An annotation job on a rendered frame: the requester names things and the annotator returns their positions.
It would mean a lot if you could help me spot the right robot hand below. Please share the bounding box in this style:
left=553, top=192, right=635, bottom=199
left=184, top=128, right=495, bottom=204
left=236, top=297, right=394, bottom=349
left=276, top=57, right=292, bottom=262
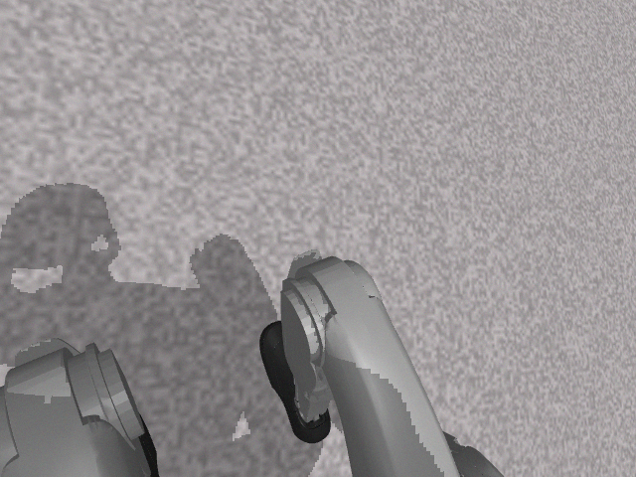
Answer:
left=443, top=431, right=504, bottom=477

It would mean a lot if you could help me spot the right robot foot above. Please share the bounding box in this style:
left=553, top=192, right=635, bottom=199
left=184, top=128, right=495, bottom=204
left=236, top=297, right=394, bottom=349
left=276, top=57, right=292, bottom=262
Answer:
left=259, top=321, right=331, bottom=443

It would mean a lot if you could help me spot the left robot foot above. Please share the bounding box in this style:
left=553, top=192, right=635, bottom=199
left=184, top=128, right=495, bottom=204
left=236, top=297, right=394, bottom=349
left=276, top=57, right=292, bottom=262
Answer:
left=138, top=413, right=159, bottom=477

